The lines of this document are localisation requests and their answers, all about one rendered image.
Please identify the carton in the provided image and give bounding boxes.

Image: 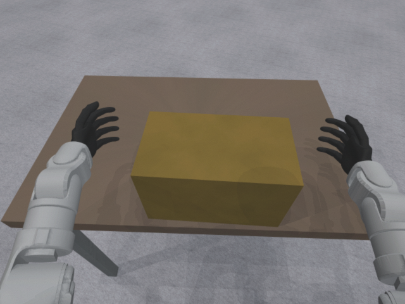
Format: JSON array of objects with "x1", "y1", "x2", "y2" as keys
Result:
[{"x1": 130, "y1": 111, "x2": 304, "y2": 227}]

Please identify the left robot hand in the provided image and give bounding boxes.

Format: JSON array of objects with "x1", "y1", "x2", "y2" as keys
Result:
[{"x1": 71, "y1": 101, "x2": 120, "y2": 157}]

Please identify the left robot forearm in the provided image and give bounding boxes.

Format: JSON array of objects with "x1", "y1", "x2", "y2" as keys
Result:
[{"x1": 0, "y1": 141, "x2": 93, "y2": 299}]

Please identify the right robot upper arm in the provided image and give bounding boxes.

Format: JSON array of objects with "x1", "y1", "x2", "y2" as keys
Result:
[{"x1": 378, "y1": 291, "x2": 405, "y2": 304}]

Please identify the left robot upper arm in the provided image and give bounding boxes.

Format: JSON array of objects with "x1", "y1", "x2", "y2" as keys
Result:
[{"x1": 0, "y1": 263, "x2": 75, "y2": 304}]

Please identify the right robot hand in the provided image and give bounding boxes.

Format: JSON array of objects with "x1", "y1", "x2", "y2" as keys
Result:
[{"x1": 317, "y1": 115, "x2": 372, "y2": 175}]

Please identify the table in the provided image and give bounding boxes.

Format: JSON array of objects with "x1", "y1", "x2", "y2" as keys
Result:
[{"x1": 1, "y1": 75, "x2": 369, "y2": 277}]

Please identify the right robot forearm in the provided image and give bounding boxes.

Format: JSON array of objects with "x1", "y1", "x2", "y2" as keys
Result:
[{"x1": 346, "y1": 160, "x2": 405, "y2": 291}]

